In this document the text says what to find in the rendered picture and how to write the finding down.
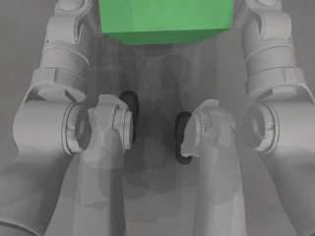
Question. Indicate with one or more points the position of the left robot thigh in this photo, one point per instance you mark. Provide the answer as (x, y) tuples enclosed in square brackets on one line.
[(99, 204)]

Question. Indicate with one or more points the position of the left robot shin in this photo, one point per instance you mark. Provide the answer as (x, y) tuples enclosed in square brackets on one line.
[(107, 99)]

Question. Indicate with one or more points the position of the right robot upper arm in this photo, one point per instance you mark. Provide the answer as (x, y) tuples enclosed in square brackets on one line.
[(283, 134)]

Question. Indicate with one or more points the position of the robot right forearm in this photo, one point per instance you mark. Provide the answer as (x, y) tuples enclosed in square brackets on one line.
[(266, 40)]

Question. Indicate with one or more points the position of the robot left forearm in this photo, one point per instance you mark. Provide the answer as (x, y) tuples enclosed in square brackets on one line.
[(66, 54)]

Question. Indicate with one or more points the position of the carton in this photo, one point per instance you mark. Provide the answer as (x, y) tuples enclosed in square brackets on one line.
[(141, 22)]

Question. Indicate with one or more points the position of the left robot upper arm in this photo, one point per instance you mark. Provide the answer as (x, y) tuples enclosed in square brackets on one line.
[(48, 134)]

